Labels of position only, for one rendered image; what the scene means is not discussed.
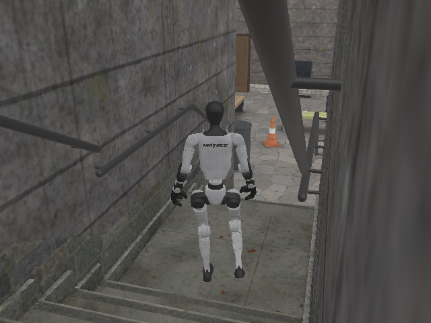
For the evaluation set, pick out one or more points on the robot left shin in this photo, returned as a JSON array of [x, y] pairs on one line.
[[204, 246]]

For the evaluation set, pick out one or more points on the robot right hand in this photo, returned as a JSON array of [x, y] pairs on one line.
[[246, 189]]

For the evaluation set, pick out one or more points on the right robot upper arm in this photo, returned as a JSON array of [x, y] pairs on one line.
[[241, 152]]

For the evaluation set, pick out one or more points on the right robot forearm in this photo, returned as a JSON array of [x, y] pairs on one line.
[[248, 177]]

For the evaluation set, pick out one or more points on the left robot upper arm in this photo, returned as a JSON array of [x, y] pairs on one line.
[[188, 152]]

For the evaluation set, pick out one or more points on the robot right thigh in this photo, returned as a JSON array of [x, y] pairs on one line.
[[233, 204]]

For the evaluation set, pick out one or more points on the robot left hand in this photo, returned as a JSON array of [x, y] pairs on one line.
[[175, 196]]

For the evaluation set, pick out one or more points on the left robot forearm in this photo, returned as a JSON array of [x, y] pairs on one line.
[[180, 180]]

